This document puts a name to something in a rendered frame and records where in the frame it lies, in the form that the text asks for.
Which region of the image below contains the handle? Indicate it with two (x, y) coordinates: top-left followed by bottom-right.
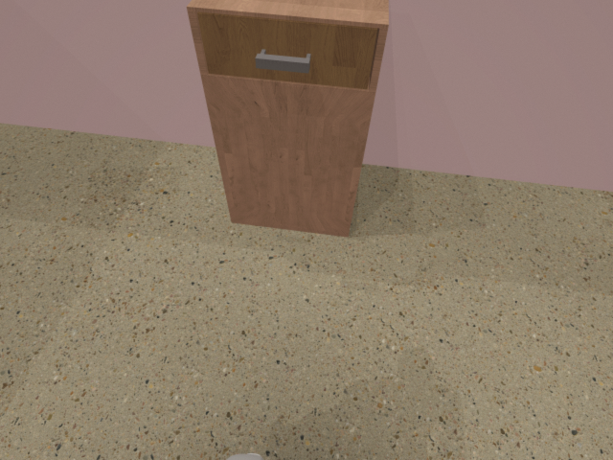
(255, 49), (311, 73)

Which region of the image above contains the cabinet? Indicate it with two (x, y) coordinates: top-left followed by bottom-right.
(187, 0), (389, 237)

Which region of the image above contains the drawer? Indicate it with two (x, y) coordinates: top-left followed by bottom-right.
(197, 12), (377, 89)

